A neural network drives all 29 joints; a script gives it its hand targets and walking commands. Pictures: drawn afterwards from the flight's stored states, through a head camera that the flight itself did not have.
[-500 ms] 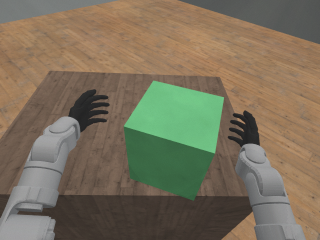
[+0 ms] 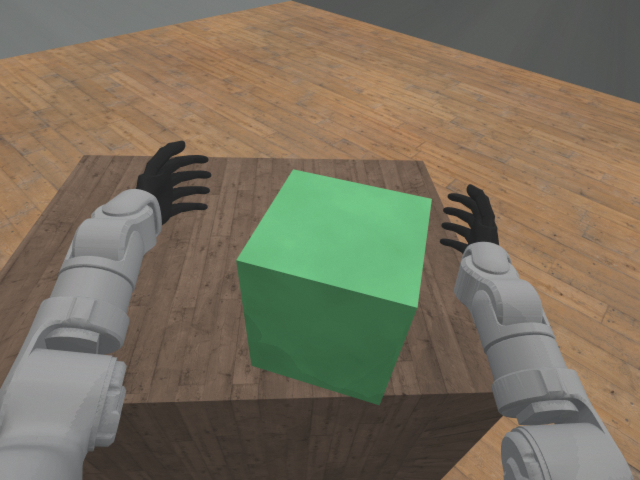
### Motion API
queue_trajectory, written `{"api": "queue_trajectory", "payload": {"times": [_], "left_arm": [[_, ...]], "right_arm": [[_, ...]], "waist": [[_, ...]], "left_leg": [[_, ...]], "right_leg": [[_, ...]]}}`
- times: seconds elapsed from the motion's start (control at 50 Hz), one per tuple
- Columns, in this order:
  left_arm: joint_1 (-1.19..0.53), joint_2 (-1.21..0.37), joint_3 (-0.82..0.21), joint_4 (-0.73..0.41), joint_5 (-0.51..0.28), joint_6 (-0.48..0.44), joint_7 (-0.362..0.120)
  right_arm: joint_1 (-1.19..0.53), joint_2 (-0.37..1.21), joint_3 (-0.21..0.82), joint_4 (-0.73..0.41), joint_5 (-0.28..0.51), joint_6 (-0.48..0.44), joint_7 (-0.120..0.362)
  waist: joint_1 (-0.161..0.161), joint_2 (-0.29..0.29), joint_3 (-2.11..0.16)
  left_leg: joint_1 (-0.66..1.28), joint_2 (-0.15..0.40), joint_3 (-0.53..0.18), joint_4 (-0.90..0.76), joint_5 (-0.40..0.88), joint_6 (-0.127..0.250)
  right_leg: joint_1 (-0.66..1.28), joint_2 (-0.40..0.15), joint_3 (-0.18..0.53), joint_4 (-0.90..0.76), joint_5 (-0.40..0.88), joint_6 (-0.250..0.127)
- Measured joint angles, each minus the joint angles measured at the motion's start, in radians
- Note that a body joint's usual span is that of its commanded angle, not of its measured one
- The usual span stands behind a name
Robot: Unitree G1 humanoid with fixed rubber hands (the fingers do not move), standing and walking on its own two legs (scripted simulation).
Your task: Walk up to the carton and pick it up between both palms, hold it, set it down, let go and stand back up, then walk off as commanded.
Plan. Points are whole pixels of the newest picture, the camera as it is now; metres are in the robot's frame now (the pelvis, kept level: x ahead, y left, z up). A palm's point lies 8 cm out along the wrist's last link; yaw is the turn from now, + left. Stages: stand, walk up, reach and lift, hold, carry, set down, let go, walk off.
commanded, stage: reach and lift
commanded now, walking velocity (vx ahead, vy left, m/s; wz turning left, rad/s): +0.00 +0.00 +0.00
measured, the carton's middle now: (336, 287) +0.41 -0.03 +0.02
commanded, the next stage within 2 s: none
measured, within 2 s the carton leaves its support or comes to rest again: neither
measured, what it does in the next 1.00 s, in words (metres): stands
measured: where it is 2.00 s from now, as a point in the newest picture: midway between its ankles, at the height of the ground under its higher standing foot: outside the picture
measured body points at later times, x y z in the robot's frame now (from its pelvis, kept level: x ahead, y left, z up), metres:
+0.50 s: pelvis +0.00 +0.00 +0.00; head +0.04 +0.03 +0.45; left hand +0.45 +0.19 +0.07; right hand +0.38 -0.20 +0.05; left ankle -0.02 +0.07 -0.74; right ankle +0.01 -0.13 -0.74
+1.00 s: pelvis +0.00 +0.01 -0.01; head +0.07 +0.05 +0.44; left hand +0.47 +0.16 +0.04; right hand +0.38 -0.19 +0.03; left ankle -0.02 +0.08 -0.74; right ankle +0.01 -0.13 -0.74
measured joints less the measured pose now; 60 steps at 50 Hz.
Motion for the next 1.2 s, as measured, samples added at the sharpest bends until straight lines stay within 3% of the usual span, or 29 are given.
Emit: {"api": "queue_trajectory", "payload": {"times": [0.16, 0.28, 0.42, 0.58, 0.76, 1.2], "left_arm": [[-0.009, -0.002, -0.032, 0.159, 0.0, -0.103, -0.001], [-0.009, -0.017, -0.057, 0.244, 0.0, -0.227, -0.001], [-0.012, -0.064, -0.083, 0.395, 0.0, -0.352, -0.001], [-0.013, -0.126, -0.1, 0.424, 0.0, -0.466, 0.018], [-0.013, -0.169, -0.095, 0.424, 0.057, -0.499, 0.025], [-0.012, -0.243, -0.065, 0.424, 0.121, -0.512, 0.049]], "right_arm": [[-0.004, 0.001, 0.0, 0.139, 0.0, -0.074, 0.0], [-0.006, 0.009, 0.0, 0.189, 0.0, -0.181, 0.001], [-0.026, 0.031, 0.0, 0.379, 0.0, -0.279, 0.013], [-0.026, 0.063, 0.0, 0.445, 0.0, -0.455, 0.016], [-0.026, 0.068, 0.0, 0.493, 0.0, -0.577, 0.015], [-0.027, 0.082, -0.003, 0.529, 0.0, -0.615, -0.004]], "waist": [[-0.003, 0.001, 0.005], [-0.003, 0.001, 0.009], [-0.003, 0.002, 0.004], [-0.003, 0.027, -0.03], [-0.003, 0.042, -0.058], [-0.004, 0.026, -0.078]], "left_leg": [[0.0, 0.0, 0.0, 0.0, 0.001, 0.0], [-0.005, 0.0, 0.0, 0.0, 0.001, 0.0], [-0.037, 0.0, 0.0, 0.001, 0.001, 0.0], [-0.194, 0.004, 0.0, 0.046, 0.001, 0.0], [-0.266, 0.006, 0.0, 0.07, -0.002, 0.0], [-0.29, 0.006, 0.0, 0.092, -0.011, 0.0]], "right_leg": [[0.0, 0.0, 0.0, 0.0, 0.001, 0.0], [-0.005, 0.0, 0.0, 0.0, 0.001, 0.0], [-0.037, 0.0, 0.0, 0.001, 0.001, 0.0], [-0.184, 0.001, -0.001, 0.026, 0.006, 0.0], [-0.246, 0.002, 0.001, 0.028, 0.01, 0.006], [-0.263, 0.002, 0.004, 0.031, 0.023, 0.01]]}}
